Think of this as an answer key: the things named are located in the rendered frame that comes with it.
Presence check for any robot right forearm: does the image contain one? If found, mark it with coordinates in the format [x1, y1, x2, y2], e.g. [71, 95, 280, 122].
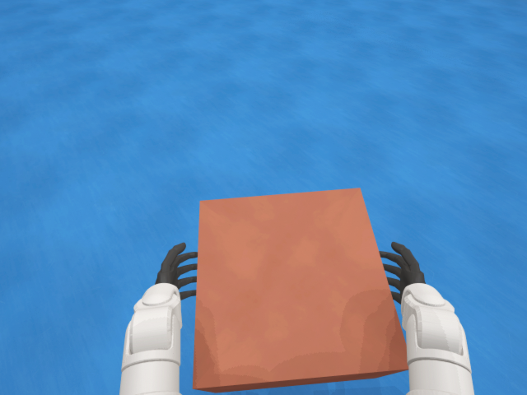
[401, 283, 474, 395]

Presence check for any carton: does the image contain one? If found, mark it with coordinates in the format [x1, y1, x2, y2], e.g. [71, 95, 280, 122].
[193, 188, 408, 393]

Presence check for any robot left hand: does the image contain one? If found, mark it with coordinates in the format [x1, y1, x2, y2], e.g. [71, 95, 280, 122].
[155, 243, 198, 301]

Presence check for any robot left forearm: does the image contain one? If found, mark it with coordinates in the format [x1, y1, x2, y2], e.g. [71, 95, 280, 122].
[119, 283, 182, 395]

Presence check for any robot right hand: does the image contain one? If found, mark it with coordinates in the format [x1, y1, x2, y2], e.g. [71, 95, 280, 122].
[379, 242, 426, 304]

